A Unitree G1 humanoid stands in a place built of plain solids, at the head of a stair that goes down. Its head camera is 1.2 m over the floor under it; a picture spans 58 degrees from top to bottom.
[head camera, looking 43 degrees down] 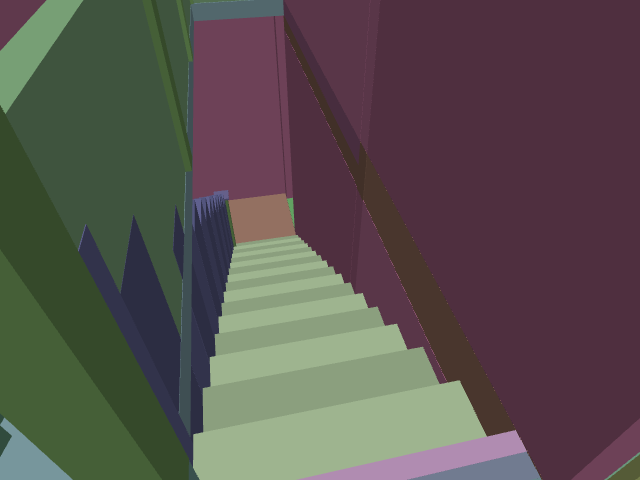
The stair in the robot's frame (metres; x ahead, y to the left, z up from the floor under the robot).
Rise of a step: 0.19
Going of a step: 0.26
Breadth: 0.91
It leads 12 degrees to the left of straight ahead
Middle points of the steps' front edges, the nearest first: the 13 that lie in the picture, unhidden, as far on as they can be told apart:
0.42 -0.10 0.00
0.68 -0.04 -0.18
0.93 0.01 -0.37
1.19 0.07 -0.56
1.44 0.12 -0.74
1.70 0.17 -0.93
1.95 0.23 -1.12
2.21 0.28 -1.30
2.46 0.33 -1.49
2.72 0.39 -1.67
2.97 0.44 -1.86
3.23 0.49 -2.05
3.48 0.55 -2.23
